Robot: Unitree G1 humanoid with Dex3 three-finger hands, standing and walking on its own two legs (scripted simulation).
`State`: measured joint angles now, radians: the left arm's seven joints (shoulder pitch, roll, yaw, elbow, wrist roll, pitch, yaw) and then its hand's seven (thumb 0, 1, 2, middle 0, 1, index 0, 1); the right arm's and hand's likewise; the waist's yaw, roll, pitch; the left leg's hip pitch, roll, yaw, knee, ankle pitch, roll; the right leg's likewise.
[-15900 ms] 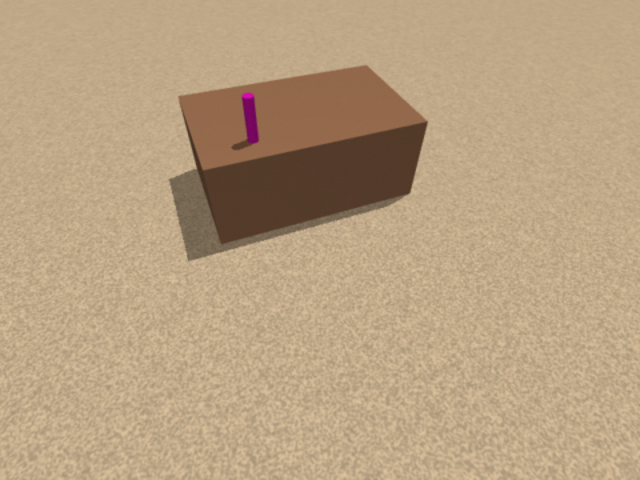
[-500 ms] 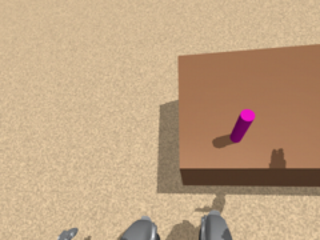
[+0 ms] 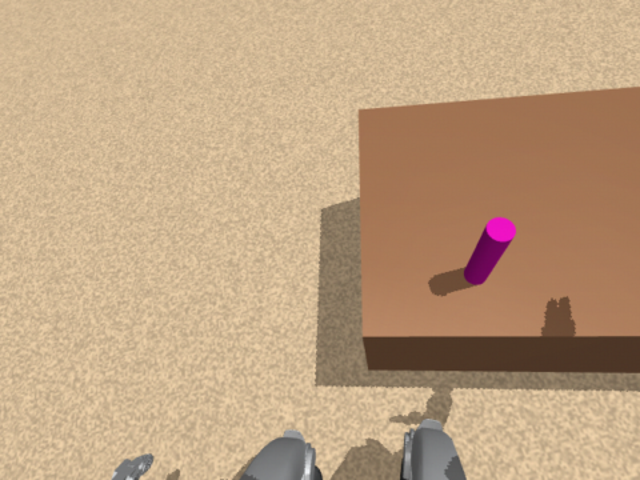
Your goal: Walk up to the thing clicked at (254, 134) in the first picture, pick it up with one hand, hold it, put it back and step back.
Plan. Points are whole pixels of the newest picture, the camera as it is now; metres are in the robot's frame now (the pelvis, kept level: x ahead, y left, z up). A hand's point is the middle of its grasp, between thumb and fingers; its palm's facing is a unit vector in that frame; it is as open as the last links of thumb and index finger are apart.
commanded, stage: go down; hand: right
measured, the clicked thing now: (486, 254) +0.49 -0.21 -0.21
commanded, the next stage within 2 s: none
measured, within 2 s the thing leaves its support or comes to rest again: neither
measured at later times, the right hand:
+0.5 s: hand out of the picture +0.40 -0.41 +0.08, palm faces +0.26 +0.97 -0.01, open 16.9 cm
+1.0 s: hand out of the picture +0.41 -0.41 +0.08, palm faces +0.26 +0.97 +0.00, open 16.9 cm
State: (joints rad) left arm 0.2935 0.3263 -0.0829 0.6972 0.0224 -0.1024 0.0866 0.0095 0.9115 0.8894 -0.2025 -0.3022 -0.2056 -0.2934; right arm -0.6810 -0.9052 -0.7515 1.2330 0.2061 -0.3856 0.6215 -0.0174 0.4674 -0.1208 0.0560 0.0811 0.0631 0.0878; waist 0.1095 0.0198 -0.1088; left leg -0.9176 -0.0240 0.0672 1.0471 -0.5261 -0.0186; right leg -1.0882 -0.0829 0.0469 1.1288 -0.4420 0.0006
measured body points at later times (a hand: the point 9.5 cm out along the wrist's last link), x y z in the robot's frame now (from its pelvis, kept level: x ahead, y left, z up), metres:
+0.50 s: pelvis -0.01 +0.00 +0.00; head +0.13 -0.06 +0.42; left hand +0.06 +0.28 -0.09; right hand +0.38 -0.46 +0.08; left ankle -0.02 +0.14 -0.65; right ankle +0.04 -0.11 -0.65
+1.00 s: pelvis +0.00 +0.00 +0.00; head +0.14 -0.06 +0.42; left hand +0.07 +0.28 -0.09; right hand +0.39 -0.46 +0.08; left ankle -0.02 +0.14 -0.65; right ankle +0.04 -0.11 -0.65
